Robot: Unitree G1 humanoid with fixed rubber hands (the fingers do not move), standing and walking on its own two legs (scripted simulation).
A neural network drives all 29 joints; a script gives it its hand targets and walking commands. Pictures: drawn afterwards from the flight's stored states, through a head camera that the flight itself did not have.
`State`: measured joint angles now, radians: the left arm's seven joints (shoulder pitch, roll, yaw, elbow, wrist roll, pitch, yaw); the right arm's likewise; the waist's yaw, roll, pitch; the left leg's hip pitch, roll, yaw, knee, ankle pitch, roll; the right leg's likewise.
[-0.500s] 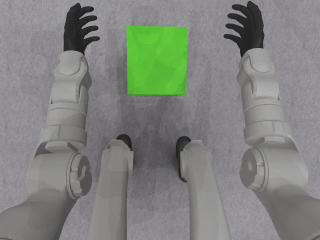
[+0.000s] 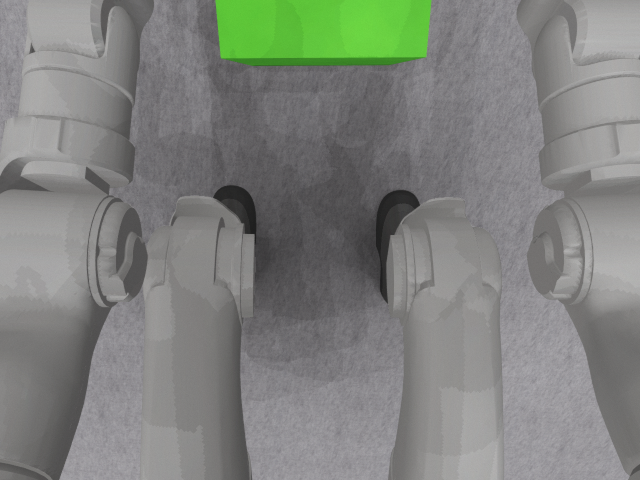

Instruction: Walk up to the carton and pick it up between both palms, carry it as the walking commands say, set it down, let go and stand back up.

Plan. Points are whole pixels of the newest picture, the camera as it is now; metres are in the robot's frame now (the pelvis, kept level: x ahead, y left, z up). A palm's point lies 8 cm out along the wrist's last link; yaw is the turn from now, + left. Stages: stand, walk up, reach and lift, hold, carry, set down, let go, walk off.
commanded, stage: reach and lift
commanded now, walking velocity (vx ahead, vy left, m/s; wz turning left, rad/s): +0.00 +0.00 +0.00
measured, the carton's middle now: out of the picture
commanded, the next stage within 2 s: none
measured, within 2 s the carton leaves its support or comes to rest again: leaves its support in 1.82 s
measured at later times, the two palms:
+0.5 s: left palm out of the picture +0.56 +0.17 -0.25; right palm out of the picture +0.54 -0.20 -0.26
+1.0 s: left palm out of the picture +0.57 +0.15 -0.24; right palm out of the picture +0.56 -0.18 -0.25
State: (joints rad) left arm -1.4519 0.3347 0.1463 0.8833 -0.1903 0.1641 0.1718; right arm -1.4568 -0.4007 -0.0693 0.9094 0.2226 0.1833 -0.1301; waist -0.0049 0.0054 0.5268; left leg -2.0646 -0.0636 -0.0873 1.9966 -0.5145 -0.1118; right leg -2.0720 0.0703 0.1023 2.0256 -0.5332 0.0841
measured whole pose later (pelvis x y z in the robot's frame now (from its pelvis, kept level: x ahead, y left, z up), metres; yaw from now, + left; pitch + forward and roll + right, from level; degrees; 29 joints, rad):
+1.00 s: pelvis +0.02 +0.00 -0.06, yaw +0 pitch +31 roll +1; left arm -1.52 0.32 0.04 1.15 -0.25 -0.01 0.13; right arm -1.49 -0.39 0.00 1.14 0.23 0.00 -0.09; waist 0.00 0.03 0.52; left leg -2.20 -0.06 -0.09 2.23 -0.58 -0.11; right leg -2.19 0.04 0.08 2.26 -0.61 0.08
